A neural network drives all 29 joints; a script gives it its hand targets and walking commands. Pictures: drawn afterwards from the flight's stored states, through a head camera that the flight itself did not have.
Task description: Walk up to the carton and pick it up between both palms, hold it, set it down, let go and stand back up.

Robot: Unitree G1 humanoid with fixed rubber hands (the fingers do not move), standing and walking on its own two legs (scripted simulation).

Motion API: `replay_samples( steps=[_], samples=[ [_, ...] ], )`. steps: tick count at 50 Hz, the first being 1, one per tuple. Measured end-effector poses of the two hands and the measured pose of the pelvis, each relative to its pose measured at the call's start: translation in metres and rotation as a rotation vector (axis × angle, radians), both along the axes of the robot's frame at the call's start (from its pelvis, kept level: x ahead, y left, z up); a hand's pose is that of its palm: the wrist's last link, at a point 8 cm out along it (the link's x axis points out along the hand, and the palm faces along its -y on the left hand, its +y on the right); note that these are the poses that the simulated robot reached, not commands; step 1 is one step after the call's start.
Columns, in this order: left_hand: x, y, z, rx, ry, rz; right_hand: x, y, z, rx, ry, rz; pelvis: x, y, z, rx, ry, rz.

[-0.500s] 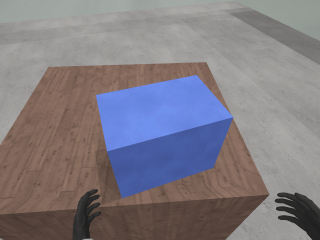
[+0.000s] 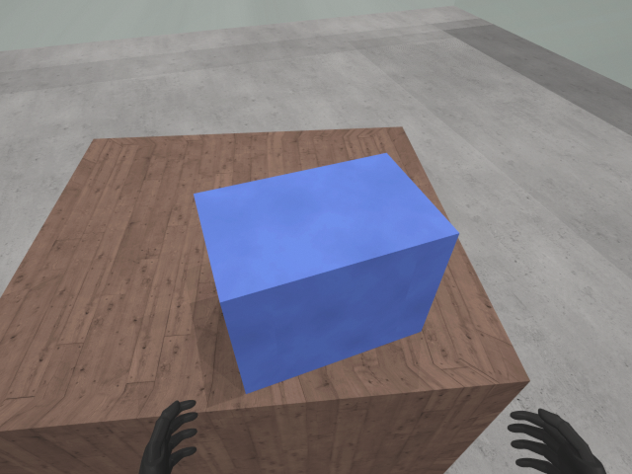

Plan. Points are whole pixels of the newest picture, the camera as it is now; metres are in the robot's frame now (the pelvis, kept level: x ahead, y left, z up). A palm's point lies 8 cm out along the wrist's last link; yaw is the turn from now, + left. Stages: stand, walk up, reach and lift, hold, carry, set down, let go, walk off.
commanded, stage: set down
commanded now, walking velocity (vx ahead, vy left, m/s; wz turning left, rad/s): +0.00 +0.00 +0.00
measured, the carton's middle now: (318, 269) +0.42 +0.03 +0.02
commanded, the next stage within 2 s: let go in 0.62 s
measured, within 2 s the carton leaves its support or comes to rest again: neither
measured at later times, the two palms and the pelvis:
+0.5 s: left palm (147, 473) +0.16 +0.22 -0.03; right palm out of the picture +0.17 -0.22 -0.07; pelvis -0.01 +0.00 +0.00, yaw +2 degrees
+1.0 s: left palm (144, 471) +0.16 +0.23 -0.03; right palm out of the picture +0.18 -0.22 -0.07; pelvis -0.02 -0.01 +0.00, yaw +3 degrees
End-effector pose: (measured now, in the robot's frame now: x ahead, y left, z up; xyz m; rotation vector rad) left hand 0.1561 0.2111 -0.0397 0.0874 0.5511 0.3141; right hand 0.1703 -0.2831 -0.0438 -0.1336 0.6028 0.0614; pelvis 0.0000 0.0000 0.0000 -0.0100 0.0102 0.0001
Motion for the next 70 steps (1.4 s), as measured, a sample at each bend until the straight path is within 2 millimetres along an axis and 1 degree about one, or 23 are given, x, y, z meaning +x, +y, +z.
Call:
replay_samples(
  steps=[7, 15, 23, 28, 36, 43, 58, 61, 67, 70],
  samples=[
    [0.001, 0.003, 0.001, -0.009, 0.007, -0.027, 0.001, 0.015, -0.003, -0.017, 0.01, 0.004, -0.003, -0.001, 0.002, 0.006, -0.023, 0.006],
    [0.002, 0.007, 0.003, -0.007, 0.038, -0.067, 0.003, 0.034, -0.013, -0.025, 0.066, -0.003, -0.007, -0.003, 0.004, 0.01, -0.052, 0.021],
    [0.004, 0.01, 0.006, -0.008, 0.067, -0.106, 0.003, 0.055, -0.021, -0.037, 0.073, -0.019, -0.007, -0.004, 0.005, 0.009, -0.078, 0.03],
    [0.005, 0.013, 0.007, -0.01, 0.081, -0.134, 0.003, 0.064, -0.024, -0.044, 0.072, -0.035, -0.009, -0.004, 0.005, 0.01, -0.088, 0.033],
    [0.005, 0.015, 0.008, -0.008, 0.095, -0.158, 0.01, 0.067, -0.024, -0.061, 0.066, -0.054, -0.012, -0.006, 0.004, 0.012, -0.108, 0.04],
    [0.006, 0.015, 0.008, -0.014, 0.098, -0.161, 0.005, 0.067, -0.026, -0.076, 0.076, -0.061, -0.013, -0.01, 0.003, 0.015, -0.116, 0.048],
    [0.006, 0.015, 0.008, -0.007, 0.104, -0.159, 0.002, 0.067, -0.026, -0.064, 0.057, -0.069, -0.019, -0.015, 0.002, 0.02, -0.125, 0.055],
    [0.003, 0.015, 0.004, 0.026, 0.074, -0.182, -0.009, 0.058, -0.03, -0.088, 0.081, -0.067, -0.019, -0.015, 0.0, 0.006, -0.088, 0.065],
    [0.0, 0.018, -0.001, 0.05, 0.011, -0.22, -0.057, 0.023, -0.041, -0.194, 0.24, -0.094, -0.023, -0.015, -0.001, -0.008, -0.042, 0.077],
    [-0.001, 0.019, -0.002, 0.054, -0.002, -0.239, -0.076, 0.011, -0.043, -0.226, 0.295, -0.11, -0.024, -0.013, -0.002, -0.009, -0.035, 0.083]
  ],
)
